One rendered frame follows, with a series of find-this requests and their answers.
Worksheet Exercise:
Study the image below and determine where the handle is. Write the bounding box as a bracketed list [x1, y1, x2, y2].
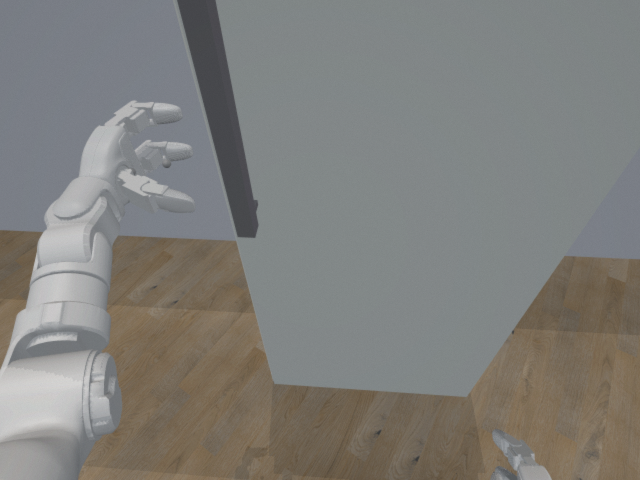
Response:
[177, 0, 258, 238]

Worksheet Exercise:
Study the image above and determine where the robot left upper arm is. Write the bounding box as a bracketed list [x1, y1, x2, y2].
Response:
[0, 349, 122, 480]

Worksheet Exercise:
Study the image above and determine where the left robot hand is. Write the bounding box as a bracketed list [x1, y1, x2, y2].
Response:
[79, 100, 196, 214]

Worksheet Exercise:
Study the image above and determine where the right robot hand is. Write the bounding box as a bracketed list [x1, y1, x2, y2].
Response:
[490, 429, 552, 480]

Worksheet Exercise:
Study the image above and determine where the robot left forearm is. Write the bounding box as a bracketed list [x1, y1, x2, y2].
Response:
[0, 176, 125, 379]

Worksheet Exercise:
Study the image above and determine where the fridge door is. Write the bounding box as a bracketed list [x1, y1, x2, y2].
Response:
[175, 0, 640, 397]

